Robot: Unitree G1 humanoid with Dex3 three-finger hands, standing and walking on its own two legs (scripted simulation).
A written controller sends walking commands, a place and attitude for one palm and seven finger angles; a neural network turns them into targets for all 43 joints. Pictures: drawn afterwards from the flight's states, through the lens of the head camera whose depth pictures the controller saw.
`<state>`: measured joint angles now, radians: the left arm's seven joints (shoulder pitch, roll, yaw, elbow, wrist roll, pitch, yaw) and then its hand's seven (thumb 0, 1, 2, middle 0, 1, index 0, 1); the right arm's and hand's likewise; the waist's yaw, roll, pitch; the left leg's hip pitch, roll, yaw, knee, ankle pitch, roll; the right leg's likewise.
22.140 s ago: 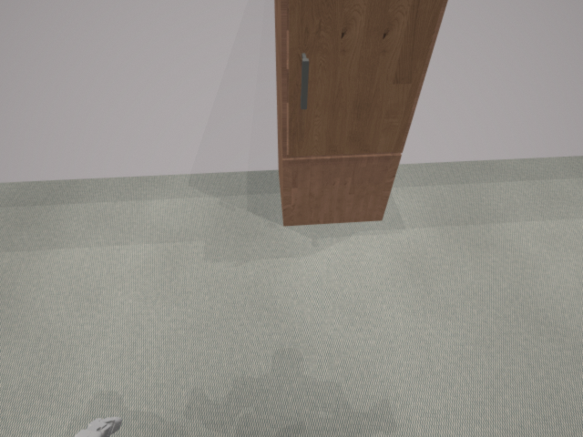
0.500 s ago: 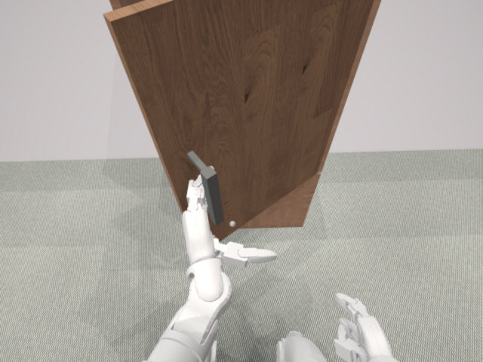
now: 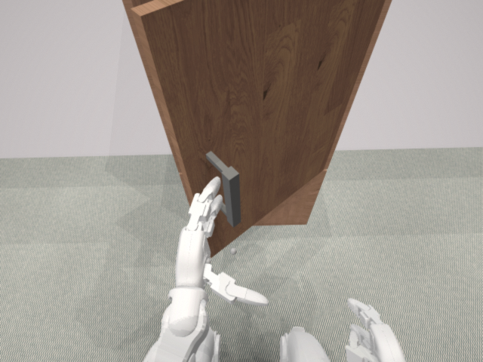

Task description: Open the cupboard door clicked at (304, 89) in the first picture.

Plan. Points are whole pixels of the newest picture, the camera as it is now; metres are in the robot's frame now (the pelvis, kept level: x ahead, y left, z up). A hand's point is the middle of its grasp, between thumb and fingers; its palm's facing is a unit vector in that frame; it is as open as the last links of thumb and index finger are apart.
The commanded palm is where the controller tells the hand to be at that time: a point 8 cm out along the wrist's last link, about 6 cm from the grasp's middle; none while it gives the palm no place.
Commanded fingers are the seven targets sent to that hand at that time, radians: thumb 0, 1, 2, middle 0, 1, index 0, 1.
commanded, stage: slide the hand sideways off the handle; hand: left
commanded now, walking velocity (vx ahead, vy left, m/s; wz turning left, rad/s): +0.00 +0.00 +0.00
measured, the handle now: (224, 192) +0.38 +0.05 +0.05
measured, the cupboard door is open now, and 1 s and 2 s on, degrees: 39 39 39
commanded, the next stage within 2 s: draw the hand back to the body in 0.66 s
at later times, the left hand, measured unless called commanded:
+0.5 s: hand (196, 277) +0.24 +0.08 +0.05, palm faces +0.05 -1.00 -0.01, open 16.3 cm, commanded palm +0.20 +0.13 +0.04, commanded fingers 0.00 -0.50 0.30 -0.15 -0.30 -0.15 -0.30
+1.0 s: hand (165, 282) +0.22 +0.11 +0.09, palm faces +0.03 -1.00 -0.08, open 16.3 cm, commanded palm +0.19 +0.17 +0.09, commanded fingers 0.00 -0.50 0.30 -0.15 -0.30 -0.15 -0.30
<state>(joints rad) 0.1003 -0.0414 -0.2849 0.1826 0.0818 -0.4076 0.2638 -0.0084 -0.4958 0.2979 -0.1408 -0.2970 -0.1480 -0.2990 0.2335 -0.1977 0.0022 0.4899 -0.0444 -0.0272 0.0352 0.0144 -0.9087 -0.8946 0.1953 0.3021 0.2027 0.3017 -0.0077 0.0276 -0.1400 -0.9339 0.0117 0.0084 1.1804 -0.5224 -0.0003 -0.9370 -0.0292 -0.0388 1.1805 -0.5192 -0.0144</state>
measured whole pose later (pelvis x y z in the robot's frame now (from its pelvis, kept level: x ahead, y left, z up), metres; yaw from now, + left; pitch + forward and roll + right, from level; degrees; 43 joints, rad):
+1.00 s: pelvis +0.01 -0.01 +0.00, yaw +1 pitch +14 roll -1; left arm 0.51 0.14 -0.08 -0.30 -0.10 -0.32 -0.01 -0.01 -0.50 0.30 -0.15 -0.30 -0.15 -0.30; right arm 0.25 -0.21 0.02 0.41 0.00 -0.07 -0.04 0.02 -0.91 -0.89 0.20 0.30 0.20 0.30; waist 0.02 0.07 -0.14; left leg -0.87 0.02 -0.03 1.18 -0.54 -0.02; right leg -0.86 -0.02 -0.07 1.17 -0.54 -0.03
